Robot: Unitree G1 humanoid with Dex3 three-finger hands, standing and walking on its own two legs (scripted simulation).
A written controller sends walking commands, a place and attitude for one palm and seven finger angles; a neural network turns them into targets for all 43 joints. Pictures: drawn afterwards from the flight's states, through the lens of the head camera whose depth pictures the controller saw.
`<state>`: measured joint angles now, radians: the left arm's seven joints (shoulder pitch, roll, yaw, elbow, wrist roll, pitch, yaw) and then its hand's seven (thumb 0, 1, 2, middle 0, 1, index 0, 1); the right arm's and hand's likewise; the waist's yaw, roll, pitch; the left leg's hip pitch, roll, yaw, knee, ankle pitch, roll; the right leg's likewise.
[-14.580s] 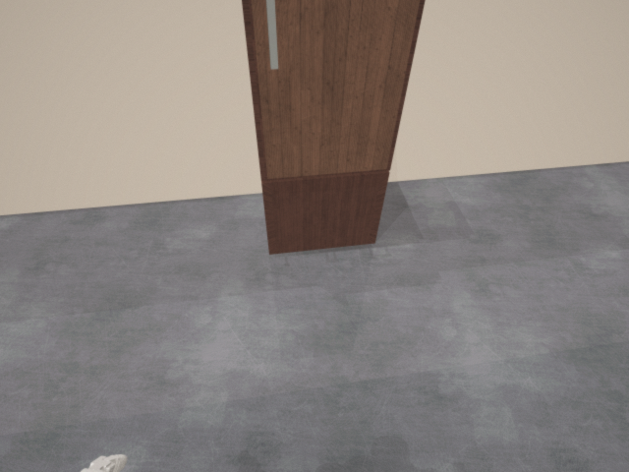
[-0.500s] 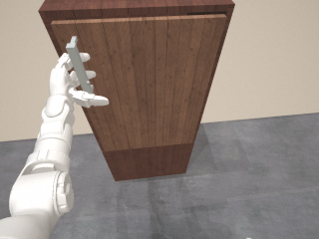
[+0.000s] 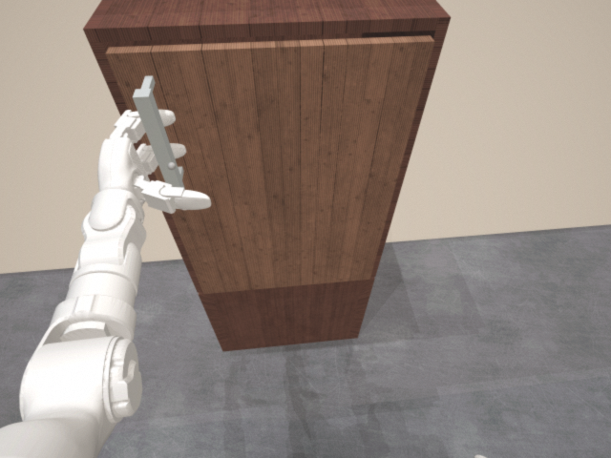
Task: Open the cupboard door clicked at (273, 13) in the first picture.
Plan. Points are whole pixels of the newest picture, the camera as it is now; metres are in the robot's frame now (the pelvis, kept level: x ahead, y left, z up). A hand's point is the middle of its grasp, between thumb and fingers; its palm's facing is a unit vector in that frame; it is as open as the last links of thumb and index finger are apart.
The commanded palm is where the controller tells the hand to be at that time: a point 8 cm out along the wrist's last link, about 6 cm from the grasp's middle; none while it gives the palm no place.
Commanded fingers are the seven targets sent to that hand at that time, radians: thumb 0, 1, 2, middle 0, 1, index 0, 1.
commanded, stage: slide the fingers in behind the handle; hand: left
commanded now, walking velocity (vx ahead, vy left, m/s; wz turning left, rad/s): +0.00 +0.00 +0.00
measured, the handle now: (164, 140) +0.51 +0.20 +0.14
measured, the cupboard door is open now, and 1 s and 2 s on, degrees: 0 0 40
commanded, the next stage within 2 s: close the thumb around the handle in 0.08 s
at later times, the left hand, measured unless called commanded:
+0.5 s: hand (175, 164) +0.46 +0.17 +0.15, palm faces +0.10 -0.99 +0.02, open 11.1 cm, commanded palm +0.42 +0.22 +0.14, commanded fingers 0.00 0.45 0.71 -0.37 -1.30 -0.37 -1.30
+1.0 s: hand (174, 163) +0.46 +0.17 +0.15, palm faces +0.10 -1.00 +0.02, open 5.7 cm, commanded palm +0.42 +0.22 +0.14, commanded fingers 0.00 0.90 0.90 -0.40 -1.35 -0.40 -1.35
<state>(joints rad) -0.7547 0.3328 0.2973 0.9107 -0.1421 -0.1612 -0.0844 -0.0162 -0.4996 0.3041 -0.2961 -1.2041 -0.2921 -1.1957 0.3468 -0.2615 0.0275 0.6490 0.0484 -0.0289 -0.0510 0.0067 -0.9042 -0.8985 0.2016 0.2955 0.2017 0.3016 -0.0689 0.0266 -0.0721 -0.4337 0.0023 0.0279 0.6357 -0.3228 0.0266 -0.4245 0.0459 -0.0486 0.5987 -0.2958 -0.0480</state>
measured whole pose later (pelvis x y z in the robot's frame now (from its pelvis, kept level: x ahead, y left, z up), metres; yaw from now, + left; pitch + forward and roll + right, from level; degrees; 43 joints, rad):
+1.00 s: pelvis +0.00 +0.01 +0.00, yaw +0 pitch +7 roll -1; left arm -0.80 0.32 0.28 0.95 -0.13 -0.18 -0.08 0.00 0.73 0.84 -0.37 -1.35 -0.36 -1.32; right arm 0.35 -0.26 0.03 0.66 0.04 -0.04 -0.05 0.01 -0.90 -0.90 0.20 0.30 0.20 0.30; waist -0.07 0.03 -0.07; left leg -0.45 -0.01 0.03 0.65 -0.32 0.04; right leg -0.44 0.04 -0.05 0.60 -0.29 -0.04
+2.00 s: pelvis +0.00 -0.03 +0.00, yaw +2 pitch -3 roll +0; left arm 0.24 -0.02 -0.33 -0.49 -0.05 0.39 0.52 0.02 0.65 0.73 -0.32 -1.26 -0.32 -1.30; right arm 0.08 -0.17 0.06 0.60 -0.02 0.15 0.08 0.01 -0.90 -0.90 0.20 0.30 0.20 0.30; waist 0.00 0.09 -0.07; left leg -0.22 0.02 -0.03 0.62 -0.34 -0.02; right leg -0.20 0.07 -0.10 0.57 -0.33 -0.09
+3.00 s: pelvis -0.02 +0.00 +0.00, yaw +2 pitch -4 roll -1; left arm 0.05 -0.06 -0.35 -0.30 0.00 0.34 0.58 -0.02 -0.50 0.31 -0.29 -0.55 -0.29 -0.54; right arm 0.07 -0.16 0.04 0.64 -0.03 0.09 0.08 0.01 -0.90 -0.90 0.20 0.30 0.20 0.30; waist 0.03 0.06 -0.03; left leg -0.26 -0.02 -0.03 0.66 -0.33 0.01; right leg -0.23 0.04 -0.08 0.62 -0.32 -0.06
